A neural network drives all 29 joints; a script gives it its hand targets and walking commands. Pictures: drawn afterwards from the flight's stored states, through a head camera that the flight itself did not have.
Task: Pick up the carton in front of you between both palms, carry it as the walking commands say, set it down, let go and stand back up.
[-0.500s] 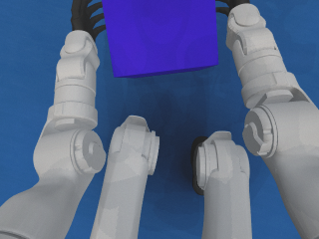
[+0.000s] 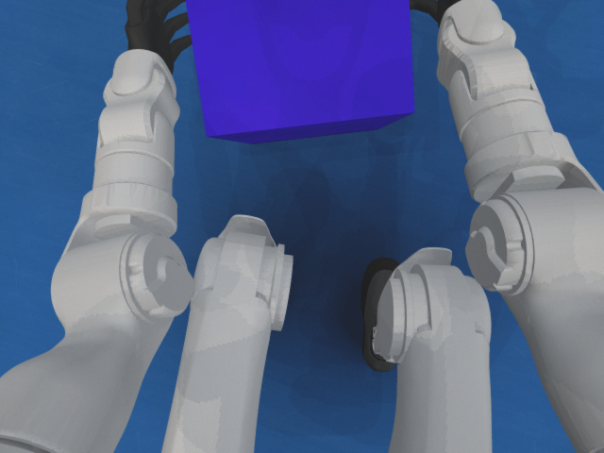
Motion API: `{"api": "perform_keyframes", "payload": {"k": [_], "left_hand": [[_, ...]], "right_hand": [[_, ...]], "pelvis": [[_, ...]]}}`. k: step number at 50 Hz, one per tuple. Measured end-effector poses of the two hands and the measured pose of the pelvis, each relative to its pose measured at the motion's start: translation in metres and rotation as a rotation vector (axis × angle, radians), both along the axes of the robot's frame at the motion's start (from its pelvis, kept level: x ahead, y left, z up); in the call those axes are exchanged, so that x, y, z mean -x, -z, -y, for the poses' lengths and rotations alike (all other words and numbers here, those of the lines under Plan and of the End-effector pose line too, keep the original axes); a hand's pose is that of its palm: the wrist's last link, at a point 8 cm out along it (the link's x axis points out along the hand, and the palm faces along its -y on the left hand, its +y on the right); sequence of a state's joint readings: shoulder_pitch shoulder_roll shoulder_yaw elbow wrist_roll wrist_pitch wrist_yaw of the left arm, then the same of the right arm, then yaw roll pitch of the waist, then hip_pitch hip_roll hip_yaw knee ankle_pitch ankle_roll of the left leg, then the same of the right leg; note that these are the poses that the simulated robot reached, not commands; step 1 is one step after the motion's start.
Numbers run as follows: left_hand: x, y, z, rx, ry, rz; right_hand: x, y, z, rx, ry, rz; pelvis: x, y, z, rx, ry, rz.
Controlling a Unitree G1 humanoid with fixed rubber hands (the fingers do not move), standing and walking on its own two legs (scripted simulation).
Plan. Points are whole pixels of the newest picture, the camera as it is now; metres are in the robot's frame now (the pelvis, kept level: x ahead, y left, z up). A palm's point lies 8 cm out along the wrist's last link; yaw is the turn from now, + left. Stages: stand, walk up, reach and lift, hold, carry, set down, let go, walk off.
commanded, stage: set down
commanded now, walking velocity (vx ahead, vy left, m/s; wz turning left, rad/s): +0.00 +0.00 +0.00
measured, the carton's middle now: (303, 53) +0.53 +0.08 -0.25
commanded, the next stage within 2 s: let go in 1.24 s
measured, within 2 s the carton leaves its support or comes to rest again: neither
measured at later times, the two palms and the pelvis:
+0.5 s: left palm (67, 35) +0.48 +0.28 -0.09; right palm out of the picture +0.58 -0.09 -0.08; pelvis +0.00 +0.01 +0.03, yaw +2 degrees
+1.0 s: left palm out of the picture +0.47 +0.28 +0.06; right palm out of the picture +0.57 -0.10 +0.05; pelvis +0.01 +0.01 +0.16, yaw +2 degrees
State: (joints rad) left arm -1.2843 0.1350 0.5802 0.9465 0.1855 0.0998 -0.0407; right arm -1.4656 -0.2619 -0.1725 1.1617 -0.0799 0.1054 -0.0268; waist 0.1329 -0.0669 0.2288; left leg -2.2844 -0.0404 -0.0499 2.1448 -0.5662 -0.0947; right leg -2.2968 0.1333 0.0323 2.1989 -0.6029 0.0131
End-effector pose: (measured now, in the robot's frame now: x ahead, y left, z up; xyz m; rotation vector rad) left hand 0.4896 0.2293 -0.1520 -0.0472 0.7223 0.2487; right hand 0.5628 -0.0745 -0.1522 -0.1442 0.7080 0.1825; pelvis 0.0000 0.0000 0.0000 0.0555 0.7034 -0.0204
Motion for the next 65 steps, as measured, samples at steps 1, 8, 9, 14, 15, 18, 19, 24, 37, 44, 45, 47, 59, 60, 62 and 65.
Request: {"api": "perform_keyframes", "payload": {"k": [1,8,9,14,15,18,19,24,37,44,45,47,59,60,62,65], "left_hand": [[0.000,0.001,-0.001,-0.005,0.002,-0.004],[0.032,0.031,-0.027,-0.056,-0.084,-0.095],[0.035,0.032,-0.034,-0.065,-0.098,-0.094],[0.029,0.025,-0.061,-0.083,-0.128,-0.011],[0.026,0.022,-0.062,-0.072,-0.122,-0.002],[0.015,0.006,-0.062,-0.065,-0.109,0.043],[0.013,-0.002,-0.061,-0.053,-0.114,0.057],[0.009,-0.054,-0.050,-0.017,-0.114,0.088],[0.025,-0.148,-0.041,-0.047,-0.110,0.107],[0.035,-0.181,-0.041,-0.074,-0.114,0.066],[0.034,-0.187,-0.043,-0.074,-0.117,0.065],[0.030,-0.195,-0.044,-0.071,-0.119,0.055],[0.013,-0.280,-0.051,-0.056,-0.079,0.114],[0.016,-0.287,-0.052,-0.055,-0.084,0.110],[0.023,-0.296,-0.056,-0.053,-0.094,0.089],[0.031,-0.308,-0.057,-0.045,-0.102,0.066]], "right_hand": [[0.000,0.001,0.000,0.001,0.000,0.007],[0.017,0.036,0.022,0.041,0.056,-0.039],[0.019,0.039,0.024,0.037,0.063,-0.036],[0.011,0.034,0.025,0.029,0.053,0.026],[0.008,0.029,0.024,0.030,0.051,0.041],[-0.004,0.006,0.023,0.019,0.067,0.090],[-0.007,-0.003,0.021,0.019,0.064,0.099],[-0.014,-0.060,0.011,0.059,0.026,0.120],[-0.001,-0.155,0.008,0.028,0.040,0.100],[0.011,-0.168,0.021,0.017,0.069,0.063],[0.010,-0.172,0.023,0.024,0.064,0.065],[0.005,-0.182,0.028,0.038,0.059,0.070],[-0.015,-0.273,0.015,0.022,0.034,0.113],[-0.011,-0.280,0.016,0.022,0.038,0.107],[-0.003,-0.289,0.017,0.034,0.037,0.081],[0.003,-0.303,0.021,0.046,0.038,0.067]], "pelvis": [[0.001,0.000,0.000,0.000,0.000,0.006],[0.005,-0.001,-0.004,0.006,-0.011,0.041],[0.005,0.000,-0.005,0.008,-0.016,0.045],[0.008,0.003,-0.008,0.019,-0.027,0.060],[0.009,0.003,-0.008,0.021,-0.030,0.067],[0.010,0.001,-0.011,0.030,-0.039,0.081],[0.010,-0.001,-0.012,0.031,-0.042,0.082],[0.005,-0.025,-0.014,0.031,-0.061,0.074],[-0.002,-0.090,-0.014,0.039,-0.062,-0.046],[0.001,-0.133,-0.012,0.033,-0.065,-0.075],[0.000,-0.138,-0.012,0.030,-0.064,-0.082],[-0.002,-0.147,-0.010,0.025,-0.063,-0.088],[-0.038,-0.207,-0.005,0.024,-0.067,-0.129],[-0.042,-0.214,-0.006,0.025,-0.067,-0.125],[-0.047,-0.227,-0.006,0.027,-0.065,-0.119],[-0.049,-0.246,-0.008,0.033,-0.068,-0.104]]}}
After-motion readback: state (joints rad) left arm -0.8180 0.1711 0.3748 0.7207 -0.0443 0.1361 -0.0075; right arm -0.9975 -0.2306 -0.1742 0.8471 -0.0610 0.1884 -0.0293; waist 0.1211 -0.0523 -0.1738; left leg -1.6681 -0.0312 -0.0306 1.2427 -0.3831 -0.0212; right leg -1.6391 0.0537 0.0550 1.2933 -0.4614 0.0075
